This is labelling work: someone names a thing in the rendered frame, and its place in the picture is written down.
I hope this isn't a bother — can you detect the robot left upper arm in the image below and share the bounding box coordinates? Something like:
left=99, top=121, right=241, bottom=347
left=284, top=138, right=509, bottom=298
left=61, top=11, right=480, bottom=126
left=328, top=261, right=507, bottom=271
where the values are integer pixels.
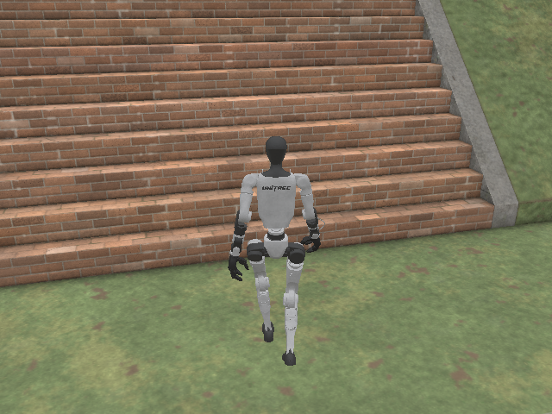
left=238, top=173, right=258, bottom=223

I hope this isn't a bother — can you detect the right robot foot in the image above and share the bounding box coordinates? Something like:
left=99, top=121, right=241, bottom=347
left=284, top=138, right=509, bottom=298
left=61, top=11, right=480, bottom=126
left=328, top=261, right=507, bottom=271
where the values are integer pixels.
left=282, top=350, right=296, bottom=366

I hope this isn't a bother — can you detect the robot head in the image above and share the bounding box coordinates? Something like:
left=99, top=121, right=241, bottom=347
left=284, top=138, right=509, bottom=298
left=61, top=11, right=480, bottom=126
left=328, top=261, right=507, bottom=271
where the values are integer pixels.
left=261, top=136, right=291, bottom=178

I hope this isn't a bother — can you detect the robot right hand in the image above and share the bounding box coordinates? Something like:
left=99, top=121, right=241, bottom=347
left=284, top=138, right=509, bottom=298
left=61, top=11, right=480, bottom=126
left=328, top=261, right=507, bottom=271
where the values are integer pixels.
left=300, top=235, right=321, bottom=253

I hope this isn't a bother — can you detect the robot right upper arm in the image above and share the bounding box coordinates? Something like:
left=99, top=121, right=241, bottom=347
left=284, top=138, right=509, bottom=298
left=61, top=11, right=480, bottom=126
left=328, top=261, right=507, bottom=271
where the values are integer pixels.
left=294, top=173, right=315, bottom=220

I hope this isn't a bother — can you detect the robot left forearm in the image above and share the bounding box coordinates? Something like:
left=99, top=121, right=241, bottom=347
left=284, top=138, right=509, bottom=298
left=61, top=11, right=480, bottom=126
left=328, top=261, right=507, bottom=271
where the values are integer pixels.
left=229, top=210, right=247, bottom=256

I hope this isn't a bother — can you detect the robot right forearm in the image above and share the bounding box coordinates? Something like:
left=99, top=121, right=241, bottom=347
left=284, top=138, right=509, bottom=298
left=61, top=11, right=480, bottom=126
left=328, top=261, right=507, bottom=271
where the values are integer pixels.
left=306, top=207, right=320, bottom=239

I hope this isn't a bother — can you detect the robot left hand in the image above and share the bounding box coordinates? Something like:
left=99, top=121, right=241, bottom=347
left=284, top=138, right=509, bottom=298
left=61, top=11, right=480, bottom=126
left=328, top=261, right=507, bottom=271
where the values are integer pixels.
left=228, top=255, right=249, bottom=281

